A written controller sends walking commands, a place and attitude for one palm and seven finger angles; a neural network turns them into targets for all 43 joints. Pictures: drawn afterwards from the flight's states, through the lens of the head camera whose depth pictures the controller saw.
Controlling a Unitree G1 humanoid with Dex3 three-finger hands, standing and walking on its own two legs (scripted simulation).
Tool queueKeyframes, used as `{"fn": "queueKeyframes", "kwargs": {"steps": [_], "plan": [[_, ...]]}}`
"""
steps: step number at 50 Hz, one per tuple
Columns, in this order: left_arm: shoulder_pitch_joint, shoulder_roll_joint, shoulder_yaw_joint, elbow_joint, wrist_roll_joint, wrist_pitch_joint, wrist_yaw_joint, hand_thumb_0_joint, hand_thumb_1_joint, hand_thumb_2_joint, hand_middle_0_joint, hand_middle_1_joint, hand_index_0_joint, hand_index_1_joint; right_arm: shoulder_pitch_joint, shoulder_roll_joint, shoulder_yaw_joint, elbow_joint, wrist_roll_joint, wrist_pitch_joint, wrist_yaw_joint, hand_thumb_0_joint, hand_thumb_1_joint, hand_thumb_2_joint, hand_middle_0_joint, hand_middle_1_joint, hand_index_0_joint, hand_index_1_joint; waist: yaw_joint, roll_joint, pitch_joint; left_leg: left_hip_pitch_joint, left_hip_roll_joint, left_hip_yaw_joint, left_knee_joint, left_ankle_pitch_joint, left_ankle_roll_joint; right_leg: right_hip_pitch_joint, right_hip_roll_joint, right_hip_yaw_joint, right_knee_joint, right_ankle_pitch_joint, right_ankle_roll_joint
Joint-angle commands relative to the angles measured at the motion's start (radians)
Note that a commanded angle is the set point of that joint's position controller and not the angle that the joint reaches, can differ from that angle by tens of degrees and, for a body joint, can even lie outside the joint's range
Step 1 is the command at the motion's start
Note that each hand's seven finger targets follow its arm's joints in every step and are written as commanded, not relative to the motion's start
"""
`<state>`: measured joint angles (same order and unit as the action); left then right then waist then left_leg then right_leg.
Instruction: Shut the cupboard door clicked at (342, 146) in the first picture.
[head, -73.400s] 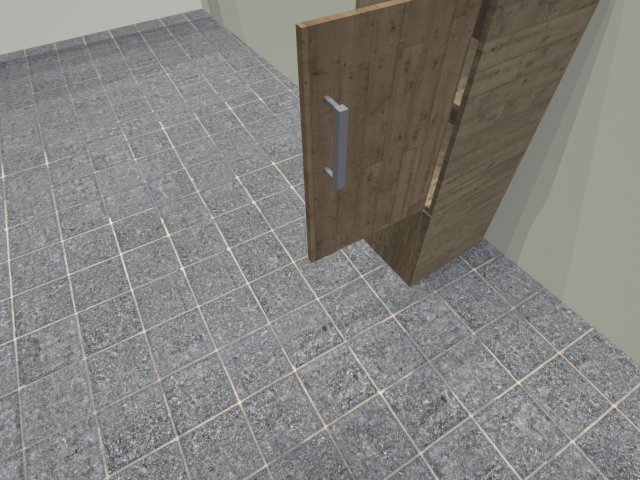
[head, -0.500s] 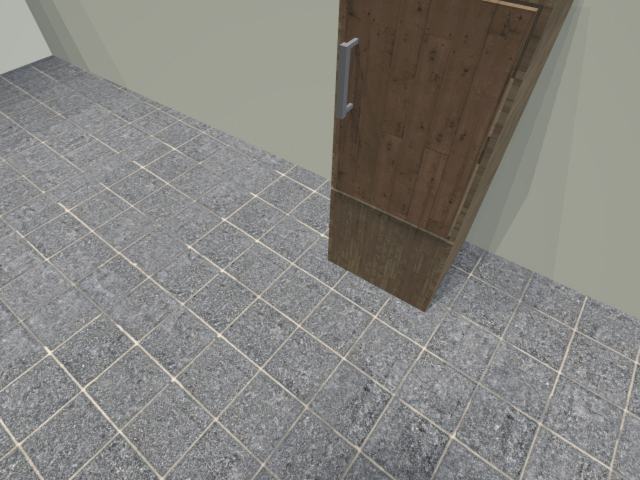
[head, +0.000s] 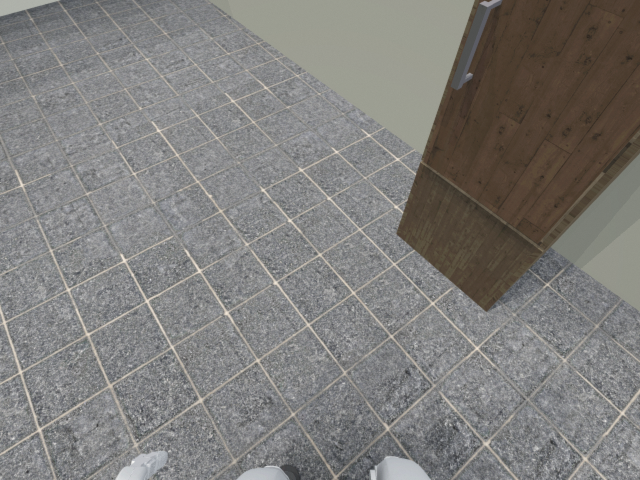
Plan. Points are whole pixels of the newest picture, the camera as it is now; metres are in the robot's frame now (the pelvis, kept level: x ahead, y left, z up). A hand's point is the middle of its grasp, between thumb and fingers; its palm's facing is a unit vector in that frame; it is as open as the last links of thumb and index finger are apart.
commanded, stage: walk to a spot facing it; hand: left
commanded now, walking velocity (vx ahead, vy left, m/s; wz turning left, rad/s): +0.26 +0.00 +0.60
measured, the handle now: (475, 46) +0.92 -0.30 +0.04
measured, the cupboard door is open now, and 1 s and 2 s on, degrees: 1 1 1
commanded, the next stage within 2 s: turn to face it in 0.78 s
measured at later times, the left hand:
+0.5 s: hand out of the picture -0.04 +0.18 -0.17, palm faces +0.43 -0.87 -0.24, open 7.4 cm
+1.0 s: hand (118, 376) +0.27 +0.32 -0.17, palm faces +0.50 -0.84 -0.21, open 7.4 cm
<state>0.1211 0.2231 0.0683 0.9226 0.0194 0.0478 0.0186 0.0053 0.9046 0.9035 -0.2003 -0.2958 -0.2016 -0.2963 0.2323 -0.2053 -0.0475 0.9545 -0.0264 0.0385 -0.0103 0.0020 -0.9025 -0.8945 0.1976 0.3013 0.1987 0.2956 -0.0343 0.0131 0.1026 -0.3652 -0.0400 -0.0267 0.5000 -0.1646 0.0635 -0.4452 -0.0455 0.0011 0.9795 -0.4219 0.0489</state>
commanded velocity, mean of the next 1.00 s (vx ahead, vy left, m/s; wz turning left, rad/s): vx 0.25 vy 0.00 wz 0.30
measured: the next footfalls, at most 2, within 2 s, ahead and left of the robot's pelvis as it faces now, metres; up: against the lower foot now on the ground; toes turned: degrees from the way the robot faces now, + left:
right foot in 0.16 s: +0.05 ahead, -0.16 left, +0.00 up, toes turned +8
left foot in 0.52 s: +0.12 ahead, +0.17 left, +0.00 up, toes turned +32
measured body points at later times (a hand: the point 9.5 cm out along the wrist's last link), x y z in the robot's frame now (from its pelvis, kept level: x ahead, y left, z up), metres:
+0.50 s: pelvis +0.07 +0.02 -0.01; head +0.13 +0.05 +0.43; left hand -0.06 +0.23 -0.16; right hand +0.28 -0.18 -0.15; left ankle +0.08 +0.15 -0.72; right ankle +0.01 -0.17 -0.74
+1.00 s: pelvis +0.27 +0.11 -0.02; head +0.31 +0.12 +0.43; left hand +0.24 +0.37 -0.15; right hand +0.38 -0.10 -0.18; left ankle +0.10 +0.15 -0.70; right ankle +0.39 +0.06 -0.74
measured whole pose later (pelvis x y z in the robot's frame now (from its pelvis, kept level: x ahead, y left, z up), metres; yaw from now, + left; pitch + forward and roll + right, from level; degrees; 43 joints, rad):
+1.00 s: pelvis +0.27 +0.11 -0.02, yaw +31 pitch -1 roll +0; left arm 0.15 0.17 0.04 0.90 0.03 -0.05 -0.01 0.00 0.90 0.90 -0.20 -0.30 -0.20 -0.30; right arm 0.31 -0.19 -0.05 1.05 -0.01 0.00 -0.01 0.00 -0.91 -0.89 0.20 0.30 0.20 0.30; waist -0.01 0.03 0.10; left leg -0.16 -0.01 0.00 0.85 -0.54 0.03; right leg -0.41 -0.04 -0.08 0.65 -0.23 -0.02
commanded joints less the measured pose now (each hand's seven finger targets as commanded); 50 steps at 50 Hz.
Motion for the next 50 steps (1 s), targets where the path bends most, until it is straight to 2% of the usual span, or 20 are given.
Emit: {"fn": "queueKeyframes", "kwargs": {"steps": [1,5,6,7,8,10,13,20,22,24,25,26,27,30,33,42,45,46,48,50], "plan": [[0.042,0.072,0.017,-0.08,0.002,-0.02,0.003,0.0,0.9,0.9,-0.2,-0.3,-0.2,-0.3,0.032,-0.214,-0.065,-0.069,-0.009,-0.005,-0.009,0.0,-0.9,-0.9,0.2,0.3,0.2,0.3,-0.001,0.134,-0.166,0.136,0.232,-0.373,-0.208,-0.065,0.105,0.015,0.026,0.006,-0.126,-0.005,0.003],[0.216,0.11,0.026,-0.049,0.004,-0.026,-0.003,0.0,0.9,0.9,-0.2,-0.3,-0.2,-0.3,-0.054,-0.217,-0.075,-0.108,-0.007,0.01,0.001,0.0,-0.9,-0.9,0.2,0.3,0.2,0.3,0.078,0.131,-0.178,-0.092,0.126,-0.357,-0.182,-0.394,0.042,0.376,0.082,-0.046,-0.471,0.046,-0.022],[0.289,0.15,0.04,-0.036,0.017,-0.033,0.0,0.0,0.9,0.9,-0.2,-0.3,-0.2,-0.3,-0.074,-0.166,-0.072,-0.123,-0.001,0.012,0.004,0.0,-0.9,-0.9,0.2,0.3,0.2,0.3,0.112,-0.004,-0.161,-0.267,0.027,-0.263,-0.007,-0.462,-0.013,0.52,-0.014,0.057,-0.658,-0.069,-0.057],[0.279,0.241,0.051,-0.056,0.034,-0.037,0.012,0.0,0.9,0.9,-0.2,-0.3,-0.2,-0.3,-0.059,-0.079,-0.057,-0.145,0.01,0.006,0.007,0.0,-0.9,-0.9,0.2,0.3,0.2,0.3,0.114,-0.33,-0.102,-0.495,-0.107,-0.041,0.378,-0.452,-0.09,0.541,-0.343,0.472,-0.854,-0.365,-0.165],[0.157,0.241,0.039,-0.088,0.008,-0.03,0.015,0.0,0.9,0.9,-0.2,-0.3,-0.2,-0.3,-0.067,-0.124,-0.064,-0.153,-0.013,0.007,0.011,0.0,-0.9,-0.9,0.2,0.3,0.2,0.3,0.058,-0.239,-0.018,-0.462,-0.046,-0.059,0.624,-0.371,-0.091,0.322,-0.441,0.491,-0.876,-0.315,-0.191],[0.034,0.191,0.038,-0.12,0.004,-0.057,0.018,0.0,0.9,0.9,-0.2,-0.3,-0.2,-0.3,-0.032,-0.131,-0.071,-0.146,-0.015,0.021,0.032,0.0,-0.9,-0.9,0.2,0.3,0.2,0.3,-0.017,-0.162,-0.045,-0.386,0.042,-0.069,0.802,-0.229,-0.094,0.203,-0.368,0.374,-0.868,-0.327,-0.173],[0.095,0.131,0.021,-0.078,0.007,-0.089,0.009,0.0,0.9,0.9,-0.2,-0.3,-0.2,-0.3,-0.066,-0.109,-0.054,-0.141,-0.007,0.003,0.055,0.0,-0.9,-0.9,0.2,0.3,0.2,0.3,0.002,-0.176,-0.003,-0.363,0.082,0.01,0.706,-0.117,-0.106,0.3,-0.257,0.063,-0.773,0.105,-0.145],[0.32,0.155,0.031,0.009,0.016,-0.098,0.004,0.0,0.9,0.9,-0.2,-0.3,-0.2,-0.3,-0.247,-0.066,-0.021,-0.186,0.001,-0.013,0.072,0.0,-0.9,-0.9,0.2,0.3,0.2,0.3,0.1,-0.223,-0.012,-0.319,0.085,0.128,0.346,-0.173,-0.069,0.524,-0.293,-0.098,-0.68,0.475,-0.13],[0.311,0.182,0.037,0.002,0.017,-0.097,0.002,0.0,0.9,0.9,-0.2,-0.3,-0.2,-0.3,-0.24,-0.072,-0.015,-0.188,0.003,-0.023,0.074,0.0,-0.9,-0.9,0.2,0.3,0.2,0.3,0.087,-0.212,-0.013,-0.205,0.069,0.162,0.228,-0.204,-0.048,0.492,-0.319,-0.128,-0.633,0.559,-0.128],[0.28,0.212,0.041,-0.005,0.011,-0.101,-0.004,0.0,0.9,0.9,-0.2,-0.3,-0.2,-0.3,-0.099,-0.102,-0.022,-0.154,-0.001,-0.038,0.065,0.0,-0.9,-0.9,0.2,0.3,0.2,0.3,0.011,-0.188,-0.092,0.066,-0.001,0.225,0.101,-0.186,-0.017,0.418,-0.289,-0.214,-0.442,0.745,-0.099],[0.275,0.2,0.036,-0.005,0.006,-0.101,-0.008,0.0,0.9,0.9,-0.2,-0.3,-0.2,-0.3,0.06,-0.163,-0.039,-0.111,-0.005,-0.043,0.058,0.0,-0.9,-0.9,0.2,0.3,0.2,0.3,-0.068,-0.101,-0.193,0.361,0.021,0.171,0.001,-0.109,0.004,0.272,-0.259,-0.254,-0.187,0.654,-0.058],[0.275,0.143,0.031,-0.056,-0.005,-0.098,-0.026,0.0,0.9,0.9,-0.2,-0.3,-0.2,-0.3,0.214,-0.323,-0.081,-0.084,-0.015,-0.05,0.041,0.0,-0.9,-0.9,0.2,0.3,0.2,0.3,-0.137,0.219,-0.328,0.688,0.331,-0.291,-0.031,-0.065,0.134,-0.113,-0.112,-0.26,0.149,0.076,0.009],[0.15,0.123,0.012,-0.126,-0.001,-0.096,-0.03,0.0,0.9,0.9,-0.2,-0.3,-0.2,-0.3,0.305,-0.382,-0.092,-0.049,0.001,-0.047,0.027,0.0,-0.9,-0.9,0.2,0.3,0.2,0.3,-0.176,0.218,-0.35,0.714,0.48,-0.519,-0.155,0.008,0.216,-0.296,-0.062,-0.111,0.322,-0.185,0.001],[0.087,0.113,0.025,-0.088,0.007,-0.088,-0.033,0.0,0.9,0.9,-0.2,-0.3,-0.2,-0.3,0.095,-0.234,-0.049,-0.083,0.002,-0.067,0.002,0.0,-0.9,-0.9,0.2,0.3,0.2,0.3,-0.073,0.126,-0.133,0.311,0.359,-0.306,-0.21,-0.207,0.133,-0.259,-0.142,-0.003,0.294,0.01,-0.018],[0.184,0.066,0.02,-0.029,0.016,-0.066,-0.04,0.0,0.9,0.9,-0.2,-0.3,-0.2,-0.3,0.022,-0.167,-0.025,-0.084,0.004,-0.088,-0.006,0.0,-0.9,-0.9,0.2,0.3,0.2,0.3,0.009,0.107,-0.101,0.225,0.281,-0.168,-0.242,-0.026,0.125,-0.184,-0.12,-0.023,0.173,0.12,0.0],[0.059,0.054,0.012,-0.073,0.009,-0.072,-0.045,0.0,0.9,0.9,-0.2,-0.3,-0.2,-0.3,0.055,-0.133,-0.033,-0.013,0.003,-0.091,-0.007,0.0,-0.9,-0.9,0.2,0.3,0.2,0.3,0.024,0.061,-0.013,0.169,0.247,-0.096,-0.222,0.088,0.127,0.0,-0.056,-0.058,-0.274,0.284,-0.01],[0.177,0.064,0.015,-0.036,0.008,-0.082,-0.037,0.0,0.9,0.9,-0.2,-0.3,-0.2,-0.3,0.054,-0.132,-0.032,0.01,0.004,-0.081,-0.012,0.0,-0.9,-0.9,0.2,0.3,0.2,0.3,0.082,0.047,-0.038,0.157,0.214,-0.058,-0.067,0.182,0.083,0.204,-0.006,-0.084,-0.402,0.315,-0.039],[0.281,0.09,0.02,0.002,0.012,-0.09,-0.03,0.0,0.9,0.9,-0.2,-0.3,-0.2,-0.3,0.073,-0.11,-0.026,0.026,0.012,-0.081,-0.011,0.0,-0.9,-0.9,0.2,0.3,0.2,0.3,0.123,-0.011,-0.085,0.11,0.162,-0.014,0.085,0.175,0.05,0.363,-0.018,-0.049,-0.458,0.34,-0.057],[0.411,0.204,0.036,0.041,0.011,-0.099,-0.015,0.0,0.9,0.9,-0.2,-0.3,-0.2,-0.3,0.173,-0.047,-0.018,0.014,0.024,-0.079,-0.008,0.0,-0.9,-0.9,0.2,0.3,0.2,0.3,0.124,-0.329,-0.215,-0.105,-0.039,0.094,0.624,-0.462,-0.028,0.551,-0.38,0.473,-0.669,0.513,-0.265],[0.25,0.135,0.024,0.013,0.003,-0.086,0.003,0.0,0.9,0.9,-0.2,-0.3,-0.2,-0.3,0.115,-0.067,-0.019,0.018,0.016,-0.067,-0.014,0.0,-0.9,-0.9,0.2,0.3,0.2,0.3,0.082,-0.271,-0.149,-0.166,0.054,-0.007,0.751,-0.394,-0.042,0.426,-0.345,0.466,-0.704,0.467,-0.309]]}}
